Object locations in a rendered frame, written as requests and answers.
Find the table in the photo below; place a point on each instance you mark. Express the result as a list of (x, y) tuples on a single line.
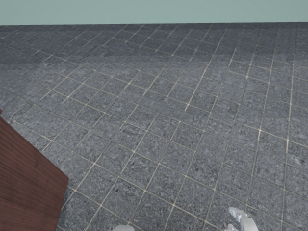
[(32, 188)]

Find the robot right hand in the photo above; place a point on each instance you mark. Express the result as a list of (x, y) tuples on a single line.
[(246, 223)]

